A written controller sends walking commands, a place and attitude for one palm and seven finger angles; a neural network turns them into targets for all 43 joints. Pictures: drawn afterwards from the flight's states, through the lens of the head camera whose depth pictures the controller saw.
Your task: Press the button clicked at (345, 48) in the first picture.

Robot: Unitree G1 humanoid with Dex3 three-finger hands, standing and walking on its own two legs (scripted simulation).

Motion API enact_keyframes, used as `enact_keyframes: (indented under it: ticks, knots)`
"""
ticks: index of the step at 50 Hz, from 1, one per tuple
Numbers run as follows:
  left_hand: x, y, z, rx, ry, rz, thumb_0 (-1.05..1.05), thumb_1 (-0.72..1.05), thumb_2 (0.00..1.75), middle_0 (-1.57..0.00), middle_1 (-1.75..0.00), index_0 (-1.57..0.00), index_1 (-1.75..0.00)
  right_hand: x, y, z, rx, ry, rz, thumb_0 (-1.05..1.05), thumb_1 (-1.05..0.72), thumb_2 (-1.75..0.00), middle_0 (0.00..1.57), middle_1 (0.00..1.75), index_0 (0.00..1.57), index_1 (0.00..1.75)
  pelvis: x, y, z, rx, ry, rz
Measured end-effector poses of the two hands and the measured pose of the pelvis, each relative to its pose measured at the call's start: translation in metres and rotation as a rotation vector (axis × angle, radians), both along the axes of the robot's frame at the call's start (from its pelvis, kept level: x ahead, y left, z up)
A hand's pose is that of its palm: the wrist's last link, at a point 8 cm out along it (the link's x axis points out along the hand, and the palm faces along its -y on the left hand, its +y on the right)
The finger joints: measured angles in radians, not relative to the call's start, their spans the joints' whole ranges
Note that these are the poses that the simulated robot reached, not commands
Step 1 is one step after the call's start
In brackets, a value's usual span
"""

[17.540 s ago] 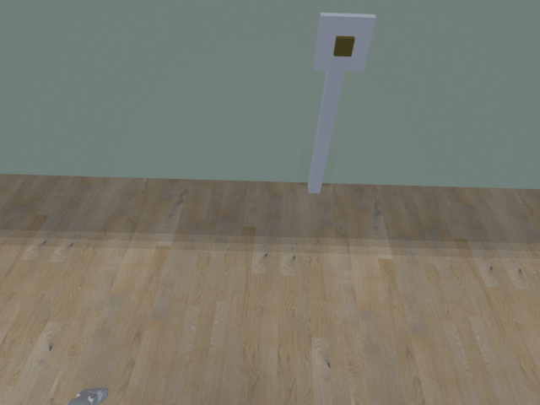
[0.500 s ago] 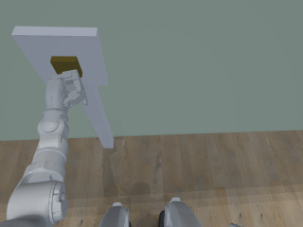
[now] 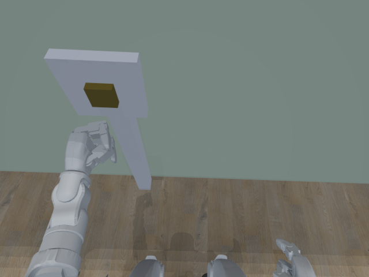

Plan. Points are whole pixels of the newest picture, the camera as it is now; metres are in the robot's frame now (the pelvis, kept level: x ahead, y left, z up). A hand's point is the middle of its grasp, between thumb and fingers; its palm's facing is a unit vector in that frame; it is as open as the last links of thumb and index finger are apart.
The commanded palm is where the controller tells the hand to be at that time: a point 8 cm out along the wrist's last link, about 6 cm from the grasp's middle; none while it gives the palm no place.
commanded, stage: draw the hand back to the body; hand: left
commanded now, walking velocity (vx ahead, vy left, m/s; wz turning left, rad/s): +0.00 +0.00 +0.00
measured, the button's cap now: (102, 94) +0.49 +0.21 +0.07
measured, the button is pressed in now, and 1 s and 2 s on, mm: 0 0 0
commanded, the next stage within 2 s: step back with the hand held close in 1.48 s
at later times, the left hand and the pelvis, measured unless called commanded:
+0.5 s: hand (77, 169) +0.29 +0.19 +0.12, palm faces +0.03 -1.00 -0.04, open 3.1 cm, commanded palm +0.25 +0.25 +0.13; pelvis +0.00 +0.00 +0.03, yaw +0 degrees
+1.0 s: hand (0, 190) +0.22 +0.23 +0.20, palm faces +0.35 -0.87 -0.34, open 3.1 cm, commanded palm +0.17 +0.28 +0.22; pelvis +0.02 +0.00 +0.07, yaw +1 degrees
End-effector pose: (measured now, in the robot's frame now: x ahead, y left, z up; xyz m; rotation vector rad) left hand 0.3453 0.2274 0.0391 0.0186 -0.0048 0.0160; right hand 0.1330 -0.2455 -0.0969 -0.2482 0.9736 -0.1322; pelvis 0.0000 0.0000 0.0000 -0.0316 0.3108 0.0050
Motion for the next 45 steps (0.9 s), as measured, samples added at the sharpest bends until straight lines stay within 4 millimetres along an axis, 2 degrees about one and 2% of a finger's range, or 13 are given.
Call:
enact_keyframes:
  ticks: [5, 11, 15, 26, 33, 40, 45]
  knots:
    - [-0.003, 0.000, 0.012, 0.003, -0.010, -0.013, 0.02, 0.90, 0.90, -1.30, -1.50, -1.30, -1.50, -0.004, 0.001, 0.004, 0.017, -0.011, -0.021, 0.01, -0.91, -0.89, 0.20, 0.30, 0.21, 0.30, 0.000, -0.001, 0.003, 0.001, -0.016, -0.008]
    - [-0.028, 0.005, 0.039, 0.012, -0.015, -0.005, 0.02, 0.90, 0.90, -1.30, -1.50, -1.30, -1.50, -0.012, 0.004, 0.018, 0.042, -0.034, -0.047, 0.01, -0.91, -0.89, 0.20, 0.30, 0.21, 0.30, 0.004, -0.001, 0.017, 0.005, -0.061, -0.013]
    - [-0.047, 0.011, 0.052, 0.019, -0.015, 0.010, 0.01, 0.90, 0.90, -1.30, -1.50, -1.30, -1.50, -0.011, 0.004, 0.027, 0.041, -0.064, -0.038, 0.01, -0.91, -0.89, 0.20, 0.30, 0.21, 0.30, 0.005, -0.001, 0.024, 0.006, -0.092, -0.006]
    - [-0.085, 0.019, 0.084, 0.028, -0.028, 0.010, 0.02, 0.90, 0.90, -1.30, -1.50, -1.30, -1.50, 0.025, 0.006, 0.057, 0.028, -0.238, 0.006, 0.01, -0.91, -0.89, 0.20, 0.30, 0.21, 0.30, 0.005, -0.001, 0.035, 0.007, -0.170, 0.008]
    - [-0.115, 0.027, 0.114, 0.226, 0.027, 0.181, 0.01, 0.90, 0.90, -1.30, -1.50, -1.30, -1.50, 0.050, 0.019, 0.080, 0.034, -0.307, 0.036, 0.01, -0.91, -0.89, 0.20, 0.30, 0.21, 0.30, 0.012, -0.001, 0.052, 0.015, -0.248, 0.005]
    - [-0.139, 0.041, 0.132, 0.276, 0.053, 0.302, 0.01, 0.90, 0.90, -1.30, -1.50, -1.30, -1.50, 0.064, 0.032, 0.091, 0.040, -0.311, 0.089, 0.01, -0.91, -0.89, 0.20, 0.30, 0.21, 0.30, 0.017, 0.001, 0.064, 0.018, -0.311, 0.011]
    - [-0.150, 0.045, 0.153, 0.306, 0.011, 0.336, 0.02, 0.90, 0.90, -1.30, -1.50, -1.30, -1.50, 0.069, 0.039, 0.093, 0.053, -0.321, 0.117, 0.01, -0.91, -0.89, 0.20, 0.30, 0.21, 0.30, 0.020, 0.003, 0.068, 0.020, -0.339, 0.012]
